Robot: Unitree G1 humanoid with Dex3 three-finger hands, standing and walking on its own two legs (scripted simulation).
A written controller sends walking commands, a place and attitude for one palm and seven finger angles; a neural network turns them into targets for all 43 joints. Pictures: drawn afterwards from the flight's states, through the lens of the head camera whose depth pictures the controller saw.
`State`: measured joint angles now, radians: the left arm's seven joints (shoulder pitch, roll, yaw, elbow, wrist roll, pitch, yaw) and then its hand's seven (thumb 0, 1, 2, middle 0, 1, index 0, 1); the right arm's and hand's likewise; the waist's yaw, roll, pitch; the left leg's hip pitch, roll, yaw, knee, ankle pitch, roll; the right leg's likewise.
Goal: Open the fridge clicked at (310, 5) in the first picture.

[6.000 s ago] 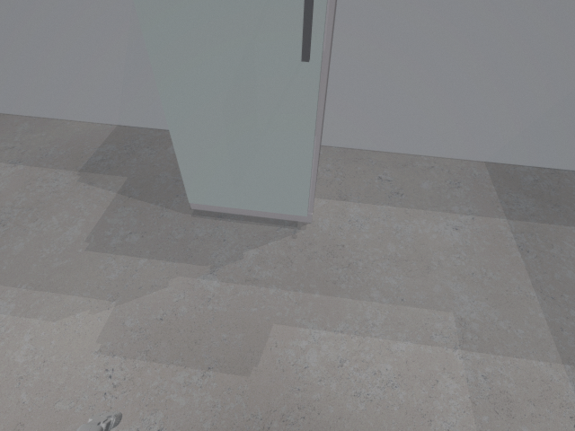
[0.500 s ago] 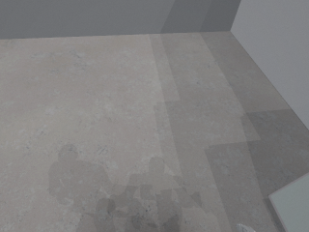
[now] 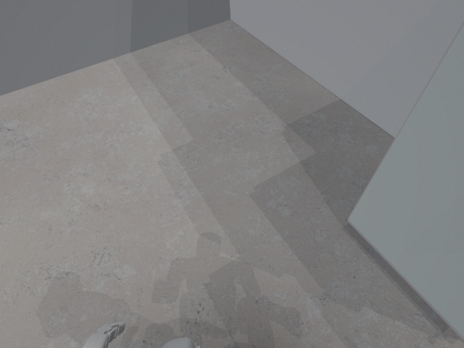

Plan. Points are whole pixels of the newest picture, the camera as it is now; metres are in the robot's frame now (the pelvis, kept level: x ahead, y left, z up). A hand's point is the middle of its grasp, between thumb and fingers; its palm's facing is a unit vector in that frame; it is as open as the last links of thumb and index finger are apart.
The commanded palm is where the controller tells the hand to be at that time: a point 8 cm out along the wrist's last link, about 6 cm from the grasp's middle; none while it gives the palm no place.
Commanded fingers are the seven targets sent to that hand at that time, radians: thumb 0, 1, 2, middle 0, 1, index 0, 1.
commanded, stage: turn to face it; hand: right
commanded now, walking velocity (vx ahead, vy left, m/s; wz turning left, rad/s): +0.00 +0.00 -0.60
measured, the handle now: out of the picture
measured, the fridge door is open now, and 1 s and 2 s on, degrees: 0 0 0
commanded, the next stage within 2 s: take the last steps up to it in 1.52 s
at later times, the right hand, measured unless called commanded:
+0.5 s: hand out of the picture +0.06 -0.19 -0.13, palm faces +0.29 +0.92 -0.28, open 7.4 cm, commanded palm none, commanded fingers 0.00 -0.90 -0.90 0.20 0.30 0.20 0.30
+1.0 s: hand out of the picture -0.13 -0.23 -0.16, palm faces +0.60 +0.75 -0.26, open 7.4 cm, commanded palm none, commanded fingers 0.00 -0.90 -0.90 0.20 0.30 0.20 0.30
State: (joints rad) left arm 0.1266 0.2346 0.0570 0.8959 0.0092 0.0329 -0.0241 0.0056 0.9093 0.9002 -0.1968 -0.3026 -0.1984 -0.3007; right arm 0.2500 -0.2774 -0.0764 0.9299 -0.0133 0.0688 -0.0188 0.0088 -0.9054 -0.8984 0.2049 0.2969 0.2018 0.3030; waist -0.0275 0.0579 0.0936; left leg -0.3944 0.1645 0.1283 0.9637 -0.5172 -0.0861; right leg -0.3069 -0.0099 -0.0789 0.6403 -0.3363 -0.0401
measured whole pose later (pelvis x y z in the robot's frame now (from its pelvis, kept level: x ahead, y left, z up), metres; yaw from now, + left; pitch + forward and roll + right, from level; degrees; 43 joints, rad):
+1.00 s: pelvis -0.04 -0.01 +0.01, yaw -35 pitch +0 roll +2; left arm 0.15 0.23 0.04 0.90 0.01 0.02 0.00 0.00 0.91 0.90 -0.20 -0.30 -0.20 -0.30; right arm 0.22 -0.29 -0.08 0.93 -0.01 0.07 -0.01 0.01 -0.91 -0.90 0.20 0.30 0.20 0.30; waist -0.02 0.04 0.08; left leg -0.48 0.11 0.05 1.13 -0.43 -0.10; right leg -0.27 0.01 -0.01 0.54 -0.28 -0.05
